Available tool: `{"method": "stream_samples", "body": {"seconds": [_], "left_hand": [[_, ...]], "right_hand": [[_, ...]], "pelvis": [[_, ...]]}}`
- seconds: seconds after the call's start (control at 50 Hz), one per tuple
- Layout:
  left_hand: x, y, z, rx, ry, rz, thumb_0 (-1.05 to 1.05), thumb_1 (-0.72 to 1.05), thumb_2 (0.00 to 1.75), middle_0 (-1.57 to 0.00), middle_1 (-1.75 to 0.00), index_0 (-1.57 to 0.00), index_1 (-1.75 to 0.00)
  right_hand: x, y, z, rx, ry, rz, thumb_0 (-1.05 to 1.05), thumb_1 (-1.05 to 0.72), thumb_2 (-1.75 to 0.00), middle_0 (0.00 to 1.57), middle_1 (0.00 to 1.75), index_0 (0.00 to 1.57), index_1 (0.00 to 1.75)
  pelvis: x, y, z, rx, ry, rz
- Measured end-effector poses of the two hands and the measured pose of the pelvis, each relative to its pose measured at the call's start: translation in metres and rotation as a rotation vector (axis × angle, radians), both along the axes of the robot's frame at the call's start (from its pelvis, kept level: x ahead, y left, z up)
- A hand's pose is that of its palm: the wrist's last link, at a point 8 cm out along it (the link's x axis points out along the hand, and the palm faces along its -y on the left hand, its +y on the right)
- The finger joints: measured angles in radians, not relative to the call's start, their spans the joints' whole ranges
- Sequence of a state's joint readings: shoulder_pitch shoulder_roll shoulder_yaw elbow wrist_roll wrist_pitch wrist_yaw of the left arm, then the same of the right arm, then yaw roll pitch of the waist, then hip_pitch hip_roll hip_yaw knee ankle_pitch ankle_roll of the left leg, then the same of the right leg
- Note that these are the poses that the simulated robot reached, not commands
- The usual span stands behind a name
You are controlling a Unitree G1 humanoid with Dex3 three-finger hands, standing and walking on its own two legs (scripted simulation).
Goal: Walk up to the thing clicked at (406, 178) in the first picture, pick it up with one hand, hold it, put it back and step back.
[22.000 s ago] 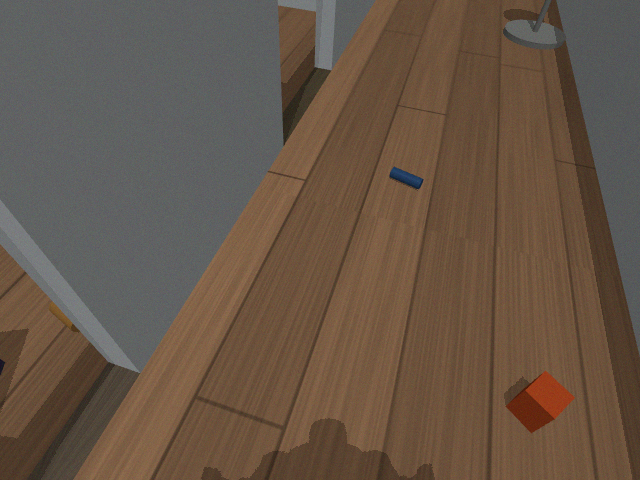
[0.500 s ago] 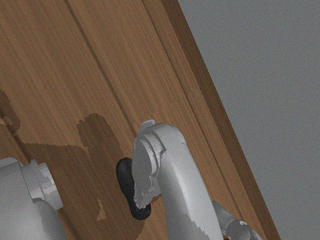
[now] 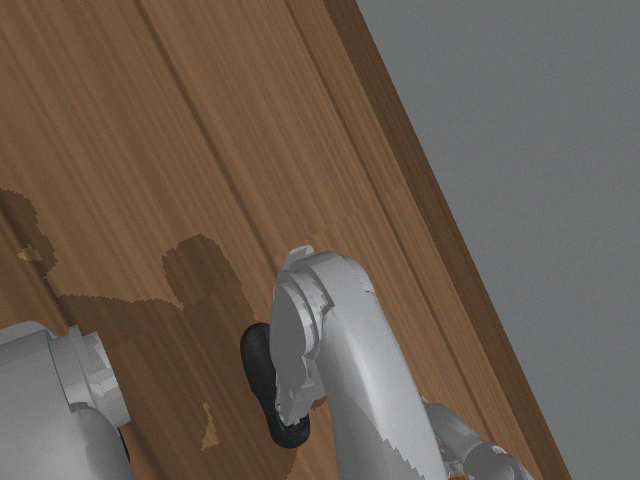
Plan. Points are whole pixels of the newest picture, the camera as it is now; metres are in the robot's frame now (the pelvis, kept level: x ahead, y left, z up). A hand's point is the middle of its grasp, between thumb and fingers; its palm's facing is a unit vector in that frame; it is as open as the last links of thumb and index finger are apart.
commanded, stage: settle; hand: left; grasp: from above
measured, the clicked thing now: out of the picture +0.44 +0.36 -0.27
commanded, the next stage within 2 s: lift in 0.86 s
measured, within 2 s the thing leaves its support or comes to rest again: leaves its support in 0.32 s
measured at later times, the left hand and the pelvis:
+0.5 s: hand out of the picture +0.43 +0.37 -0.19, palm faces -0.43 -0.09 -0.90, open 8.0 cm; pelvis +0.00 +0.00 +0.01, yaw +2 degrees
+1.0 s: hand out of the picture +0.43 +0.36 -0.12, palm faces -0.46 -0.06 -0.88, open 8.0 cm; pelvis -0.01 -0.01 +0.04, yaw +5 degrees
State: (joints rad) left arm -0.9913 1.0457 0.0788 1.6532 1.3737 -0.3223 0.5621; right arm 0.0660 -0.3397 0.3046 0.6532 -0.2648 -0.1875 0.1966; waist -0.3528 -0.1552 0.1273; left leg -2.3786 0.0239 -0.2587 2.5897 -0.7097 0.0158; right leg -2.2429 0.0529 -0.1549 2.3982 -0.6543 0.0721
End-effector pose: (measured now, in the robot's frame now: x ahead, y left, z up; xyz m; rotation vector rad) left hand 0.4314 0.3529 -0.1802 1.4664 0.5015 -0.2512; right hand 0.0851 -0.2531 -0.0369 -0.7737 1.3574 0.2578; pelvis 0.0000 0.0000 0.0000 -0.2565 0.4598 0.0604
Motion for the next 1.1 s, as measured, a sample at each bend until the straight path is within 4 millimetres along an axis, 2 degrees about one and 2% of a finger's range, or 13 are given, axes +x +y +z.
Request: {"method": "stream_samples", "body": {"seconds": [0.24, 0.34, 0.5, 0.68, 0.82, 1.1], "left_hand": [[0.005, 0.010, 0.002, -0.003, 0.034, 0.038, 0.01, 0.33, 0.18, -0.83, -0.31, -0.89, -0.29], [0.003, 0.015, 0.009, 0.004, 0.019, 0.013, 0.01, 0.34, 0.17, -0.83, -0.30, -0.89, -0.28], [0.000, 0.018, 0.049, -0.004, -0.040, -0.030, 0.01, 0.33, 0.16, -0.84, -0.28, -0.90, -0.26], [0.000, 0.021, 0.089, 0.032, 0.002, -0.034, 0.01, 0.31, 0.18, -0.86, -0.28, -0.92, -0.25], [0.000, 0.016, 0.104, 0.021, 0.018, -0.043, 0.01, 0.29, 0.19, -0.87, -0.28, -0.93, -0.25], [-0.001, 0.012, 0.134, 0.019, -0.008, -0.040, 0.01, 0.28, 0.21, -0.88, -0.28, -0.93, -0.26]], "right_hand": [[-0.003, -0.007, -0.002, -0.003, 0.024, -0.033, 0.00, -0.91, -0.90, 0.20, 0.30, 0.21, 0.30], [-0.006, -0.012, 0.001, -0.023, 0.048, -0.053, 0.00, -0.91, -0.90, 0.20, 0.30, 0.21, 0.30], [0.006, -0.016, 0.001, -0.021, 0.027, -0.092, 0.00, -0.90, -0.90, 0.20, 0.30, 0.21, 0.30], [0.021, -0.009, -0.002, 0.026, -0.043, -0.149, 0.00, -0.90, -0.90, 0.20, 0.30, 0.21, 0.30], [0.012, -0.008, -0.002, 0.032, -0.026, -0.188, 0.00, -0.91, -0.90, 0.20, 0.30, 0.21, 0.30], [-0.011, -0.020, 0.008, -0.011, -0.003, -0.267, 0.00, -0.92, -0.90, 0.20, 0.30, 0.21, 0.30]], "pelvis": [[0.002, -0.004, 0.002, 0.012, 0.010, 0.003], [0.003, -0.005, 0.004, 0.013, 0.017, 0.006], [0.003, -0.004, 0.012, 0.012, 0.049, 0.021], [-0.001, -0.003, 0.026, 0.022, 0.078, 0.036], [-0.003, -0.005, 0.032, 0.035, 0.087, 0.046], [-0.009, -0.008, 0.043, 0.050, 0.100, 0.059]]}}
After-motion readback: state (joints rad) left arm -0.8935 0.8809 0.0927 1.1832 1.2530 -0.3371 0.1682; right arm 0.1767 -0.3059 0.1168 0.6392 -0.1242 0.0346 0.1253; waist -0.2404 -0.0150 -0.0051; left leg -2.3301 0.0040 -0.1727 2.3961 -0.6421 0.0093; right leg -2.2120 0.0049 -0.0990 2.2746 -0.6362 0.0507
